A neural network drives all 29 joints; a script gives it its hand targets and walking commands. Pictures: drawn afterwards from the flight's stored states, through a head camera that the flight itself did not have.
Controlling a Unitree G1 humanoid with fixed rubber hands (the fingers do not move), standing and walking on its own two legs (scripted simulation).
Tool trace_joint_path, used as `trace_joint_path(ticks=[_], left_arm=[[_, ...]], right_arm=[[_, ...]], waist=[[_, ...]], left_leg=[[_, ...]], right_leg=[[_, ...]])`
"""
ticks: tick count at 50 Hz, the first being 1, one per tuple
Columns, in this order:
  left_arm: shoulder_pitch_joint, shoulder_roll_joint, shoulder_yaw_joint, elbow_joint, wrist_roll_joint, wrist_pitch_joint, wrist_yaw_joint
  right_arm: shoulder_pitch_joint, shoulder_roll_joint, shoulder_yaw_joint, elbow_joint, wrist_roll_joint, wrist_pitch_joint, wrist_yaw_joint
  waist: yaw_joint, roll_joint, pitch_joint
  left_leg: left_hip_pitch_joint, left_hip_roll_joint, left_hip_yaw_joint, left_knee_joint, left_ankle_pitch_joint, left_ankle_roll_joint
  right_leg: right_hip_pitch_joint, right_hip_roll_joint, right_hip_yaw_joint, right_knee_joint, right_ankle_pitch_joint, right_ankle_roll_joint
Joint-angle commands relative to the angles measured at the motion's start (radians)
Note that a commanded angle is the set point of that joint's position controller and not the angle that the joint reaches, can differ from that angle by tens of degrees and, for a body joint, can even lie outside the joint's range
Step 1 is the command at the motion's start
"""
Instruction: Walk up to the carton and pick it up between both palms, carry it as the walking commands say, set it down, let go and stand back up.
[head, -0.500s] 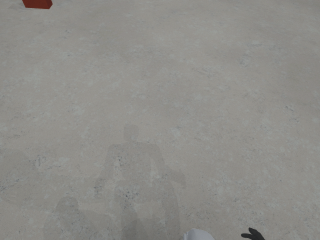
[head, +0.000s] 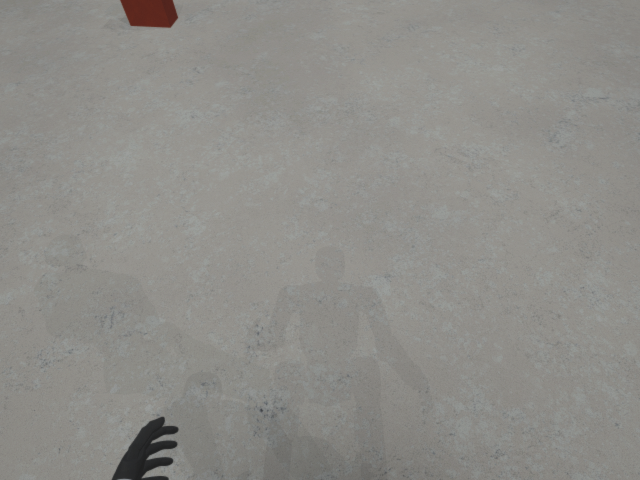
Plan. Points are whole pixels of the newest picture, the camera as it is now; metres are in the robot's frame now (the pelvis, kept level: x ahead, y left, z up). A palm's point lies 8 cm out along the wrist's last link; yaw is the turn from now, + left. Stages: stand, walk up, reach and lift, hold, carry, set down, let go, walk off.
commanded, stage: walk up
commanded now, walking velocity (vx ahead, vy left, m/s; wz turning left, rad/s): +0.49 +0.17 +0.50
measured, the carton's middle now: out of the picture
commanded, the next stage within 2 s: none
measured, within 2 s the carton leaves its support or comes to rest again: neither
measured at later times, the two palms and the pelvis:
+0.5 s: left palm out of the picture -0.03 +0.26 -0.11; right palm (367, 292) +0.41 -0.10 -0.12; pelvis +0.16 +0.06 -0.01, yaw +9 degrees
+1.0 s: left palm (101, 259) +0.50 +0.36 -0.09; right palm (414, 326) +0.35 -0.17 -0.15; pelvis +0.38 +0.09 -0.01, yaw +13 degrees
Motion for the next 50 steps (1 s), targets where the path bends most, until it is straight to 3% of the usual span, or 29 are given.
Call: trace_joint_path(ticks=[1, 2, 3, 5, 7, 10, 14, 17, 19, 20, 22, 23, 24, 25, 26, 27, 29, 30, 31, 32, 36, 40, 43, 45, 46, 47, 48, 49, 50], left_arm=[[0.244, 0.213, 0.075, 0.025, -0.010, -0.021, 0.021], [0.240, 0.161, 0.058, 0.029, -0.011, -0.030, 0.024], [0.266, 0.136, 0.050, 0.044, -0.015, -0.038, 0.025], [0.339, 0.117, 0.042, 0.071, -0.021, -0.053, 0.023], [0.406, 0.127, 0.044, 0.085, -0.023, -0.058, 0.027], [0.483, 0.133, 0.047, 0.100, -0.020, -0.056, 0.034], [0.542, 0.139, 0.052, 0.106, -0.005, -0.053, 0.031], [0.566, 0.144, 0.055, 0.115, 0.004, -0.047, 0.025], [0.542, 0.153, 0.053, 0.108, 0.003, -0.046, 0.020], [0.526, 0.160, 0.053, 0.105, 0.000, -0.044, 0.019], [0.510, 0.173, 0.051, 0.102, -0.007, -0.037, 0.018], [0.497, 0.177, 0.050, 0.099, -0.014, -0.032, 0.015], [0.485, 0.163, 0.043, 0.094, -0.015, -0.029, 0.009], [0.480, 0.112, 0.023, 0.066, 0.004, -0.030, 0.002], [0.473, 0.044, 0.005, 0.005, 0.011, -0.038, -0.006], [0.351, 0.094, 0.021, -0.002, 0.011, -0.043, -0.004], [0.301, 0.082, 0.012, 0.022, 0.010, -0.055, -0.013], [0.325, 0.078, 0.015, 0.042, 0.010, -0.045, -0.019], [0.346, 0.070, 0.018, 0.059, 0.015, -0.029, -0.025], [0.339, 0.063, 0.022, 0.064, 0.015, -0.015, -0.030], [0.164, 0.059, 0.029, 0.017, 0.011, 0.009, -0.047], [-0.041, 0.054, 0.025, -0.045, -0.003, 0.010, -0.059], [-0.094, 0.057, 0.025, -0.061, -0.010, 0.003, -0.057], [-0.069, 0.068, 0.027, -0.054, -0.014, -0.007, -0.049], [0.002, 0.085, 0.033, -0.030, -0.015, -0.012, -0.038], [0.148, 0.114, 0.050, 0.020, -0.013, -0.019, -0.019], [0.308, 0.186, 0.075, 0.061, -0.002, -0.030, -0.001], [0.439, 0.318, 0.096, 0.088, 0.008, -0.034, 0.013], [0.401, 0.337, 0.098, 0.099, 0.001, -0.018, 0.009]], right_arm=[[-0.092, -0.074, -0.023, -0.096, -0.023, -0.009, 0.076], [-0.068, -0.054, -0.019, -0.077, -0.010, -0.004, 0.095], [-0.057, -0.037, -0.014, -0.073, -0.003, 0.004, 0.106], [-0.065, -0.017, -0.007, -0.077, 0.004, 0.014, 0.113], [-0.113, -0.003, 0.001, -0.093, 0.008, 0.027, 0.120], [-0.205, 0.019, 0.020, -0.113, 0.018, 0.040, 0.133], [-0.341, 0.040, 0.045, -0.134, 0.040, 0.039, 0.135], [-0.435, 0.044, 0.057, -0.148, 0.052, 0.028, 0.132], [-0.454, 0.036, 0.057, -0.145, 0.046, 0.021, 0.124], [-0.452, 0.031, 0.057, -0.144, 0.041, 0.018, 0.119], [-0.387, 0.008, 0.049, -0.127, 0.027, 0.009, 0.105], [-0.293, -0.006, 0.040, -0.094, 0.023, 0.000, 0.094], [-0.146, -0.039, 0.022, -0.040, 0.020, -0.012, 0.080], [0.016, -0.105, 0.002, -0.009, 0.015, -0.028, 0.066], [0.149, -0.230, -0.023, 0.008, 0.030, -0.029, 0.046], [0.138, -0.221, -0.030, 0.021, 0.047, -0.025, 0.031], [-0.028, -0.105, 0.002, -0.005, 0.044, -0.047, 0.026], [-0.079, -0.074, 0.011, -0.018, 0.052, -0.060, 0.027], [-0.112, -0.051, 0.017, -0.022, 0.058, -0.068, 0.031], [-0.103, -0.041, 0.020, -0.014, 0.057, -0.078, 0.033], [-0.014, -0.043, 0.018, 0.025, 0.043, -0.084, 0.029], [0.061, -0.058, 0.015, 0.052, 0.037, -0.082, 0.031], [0.107, -0.066, 0.012, 0.074, 0.033, -0.079, 0.030], [0.114, -0.069, 0.010, 0.088, 0.031, -0.074, 0.027], [0.108, -0.075, 0.008, 0.094, 0.035, -0.069, 0.027], [0.087, -0.083, 0.004, 0.096, 0.046, -0.064, 0.029], [0.104, -0.075, 0.005, 0.092, 0.055, -0.065, 0.029], [0.122, 0.004, 0.013, 0.038, 0.064, -0.071, 0.029], [0.171, -0.025, -0.013, 0.046, 0.036, -0.067, 0.027]], waist=[[0.100, -0.090, -0.026], [0.075, -0.149, -0.006], [0.063, -0.175, -0.004], [0.059, -0.205, -0.013], [0.064, -0.219, 0.008], [0.083, -0.237, 0.057], [0.136, -0.262, 0.113], [0.174, -0.278, 0.137], [0.179, -0.294, 0.129], [0.171, -0.296, 0.117], [0.135, -0.261, 0.046], [0.091, -0.227, -0.019], [0.034, -0.169, -0.122], [-0.023, -0.036, -0.265], [-0.047, 0.219, -0.380], [-0.044, 0.122, -0.303], [0.035, 0.000, -0.105], [0.075, -0.007, -0.071], [0.104, 0.023, -0.057], [0.116, 0.050, -0.050], [0.096, 0.097, 0.018], [0.039, 0.084, 0.073], [0.021, 0.074, 0.072], [0.035, 0.075, 0.056], [0.065, 0.068, 0.027], [0.132, 0.018, -0.034], [0.204, -0.059, -0.134], [0.231, -0.329, -0.219], [0.176, -0.315, -0.222]], left_leg=[[-0.400, 0.098, -0.035, 0.283, 0.191, 0.007], [-0.370, 0.100, -0.015, 0.278, 0.269, 0.002], [-0.347, 0.082, 0.012, 0.309, 0.307, -0.002], [-0.320, 0.066, 0.052, 0.344, 0.328, -0.012], [-0.341, 0.064, 0.069, 0.347, 0.351, -0.022], [-0.372, 0.071, 0.096, 0.271, 0.392, -0.031], [-0.344, 0.070, 0.166, 0.044, 0.366, -0.031], [-0.258, 0.063, 0.217, -0.166, 0.323, -0.009], [-0.172, 0.049, 0.235, -0.263, 0.283, 0.012], [-0.113, 0.039, 0.242, -0.307, 0.251, 0.025], [0.053, -0.007, 0.272, -0.396, 0.184, 0.053], [0.193, -0.049, 0.308, -0.469, 0.188, 0.069], [0.415, -0.066, 0.318, -0.509, 0.203, 0.086], [0.715, 0.155, 0.038, -0.529, 0.093, 0.132], [0.820, 0.430, -0.390, -0.615, 0.111, 0.260], [0.708, 0.396, -0.368, -0.676, 0.169, 0.269], [0.453, 0.306, -0.211, -0.700, 0.384, 0.220], [0.353, 0.275, -0.141, -0.725, 0.427, 0.196], [0.281, 0.244, -0.072, -0.747, 0.462, 0.181], [0.242, 0.228, -0.033, -0.759, 0.501, 0.175], [0.231, 0.213, 0.020, -0.808, 0.443, 0.181], [0.249, 0.210, 0.041, -0.855, 0.320, 0.178], [0.297, 0.215, 0.038, -0.827, 0.358, 0.175], [0.295, 0.202, 0.056, -0.774, 0.386, 0.162], [0.269, 0.173, 0.088, -0.694, 0.426, 0.150], [0.211, 0.122, 0.149, -0.507, 0.519, 0.130], [0.067, 0.082, 0.173, -0.266, 0.470, 0.102], [-0.188, -0.012, 0.176, 0.052, -0.036, 0.051], [-0.232, 0.008, 0.059, 0.202, -0.097, 0.043]], right_leg=[[0.302, -0.392, 0.445, -0.324, -0.315, 0.044], [0.269, -0.335, 0.324, -0.302, -0.115, 0.080], [0.250, -0.307, 0.247, -0.262, 0.125, 0.098], [0.239, -0.286, 0.152, -0.204, 0.462, 0.111], [0.238, -0.293, 0.126, -0.192, 0.572, 0.104], [0.237, -0.296, 0.096, -0.212, 0.610, 0.067], [0.250, -0.307, 0.032, -0.276, 0.592, -0.011], [0.270, -0.306, -0.029, -0.313, 0.560, -0.033], [0.262, -0.304, -0.058, -0.324, 0.503, -0.042], [0.251, -0.302, -0.071, -0.315, 0.491, -0.046], [0.240, -0.296, -0.097, -0.181, 0.615, -0.053], [0.211, -0.281, -0.122, -0.031, 0.697, -0.055], [0.123, -0.232, -0.130, 0.159, 0.644, -0.040], [-0.125, -0.211, -0.065, 0.444, 0.081, -0.007], [-0.380, -0.103, -0.036, 0.734, -0.341, 0.009], [-0.455, -0.124, 0.056, 0.815, -0.249, -0.005], [-0.382, -0.164, 0.083, 0.741, -0.088, 0.001], [-0.316, -0.173, 0.091, 0.685, -0.055, 0.017], [-0.254, -0.174, 0.083, 0.641, -0.034, 0.038], [-0.211, -0.158, 0.068, 0.608, -0.015, 0.051], [-0.235, -0.139, 0.040, 0.433, 0.056, 0.072], [-0.222, -0.099, 0.011, 0.212, 0.119, 0.061], [-0.186, -0.072, -0.003, 0.127, 0.108, 0.045], [-0.103, -0.058, -0.010, 0.075, 0.075, 0.031], [0.003, -0.037, -0.032, 0.041, 0.053, 0.029], [0.198, 0.003, -0.079, -0.028, 0.070, 0.030], [0.431, -0.096, 0.029, -0.052, 0.043, 0.012], [0.554, -0.449, 0.523, -0.206, -0.108, -0.083], [0.471, -0.484, 0.742, -0.320, -0.132, -0.133]])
